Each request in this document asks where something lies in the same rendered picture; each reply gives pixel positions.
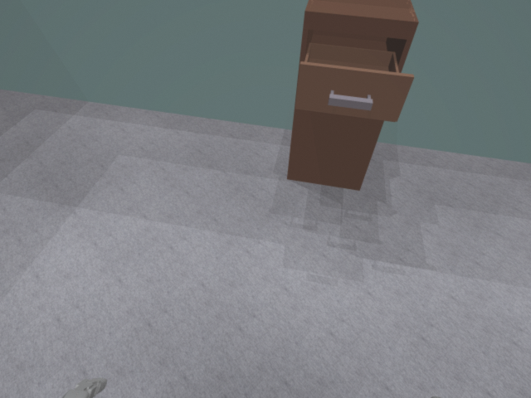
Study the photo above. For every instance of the drawer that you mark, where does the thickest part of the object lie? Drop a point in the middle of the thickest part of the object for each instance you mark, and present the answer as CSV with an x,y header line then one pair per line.
x,y
353,72

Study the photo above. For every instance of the cabinet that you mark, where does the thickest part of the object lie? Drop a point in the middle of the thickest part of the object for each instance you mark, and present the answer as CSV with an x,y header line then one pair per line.
x,y
332,149

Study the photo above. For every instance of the handle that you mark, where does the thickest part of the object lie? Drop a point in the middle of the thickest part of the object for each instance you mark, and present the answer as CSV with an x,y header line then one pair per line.
x,y
350,101

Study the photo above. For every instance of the left robot hand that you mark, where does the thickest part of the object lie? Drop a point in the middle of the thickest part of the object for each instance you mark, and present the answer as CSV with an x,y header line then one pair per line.
x,y
87,388

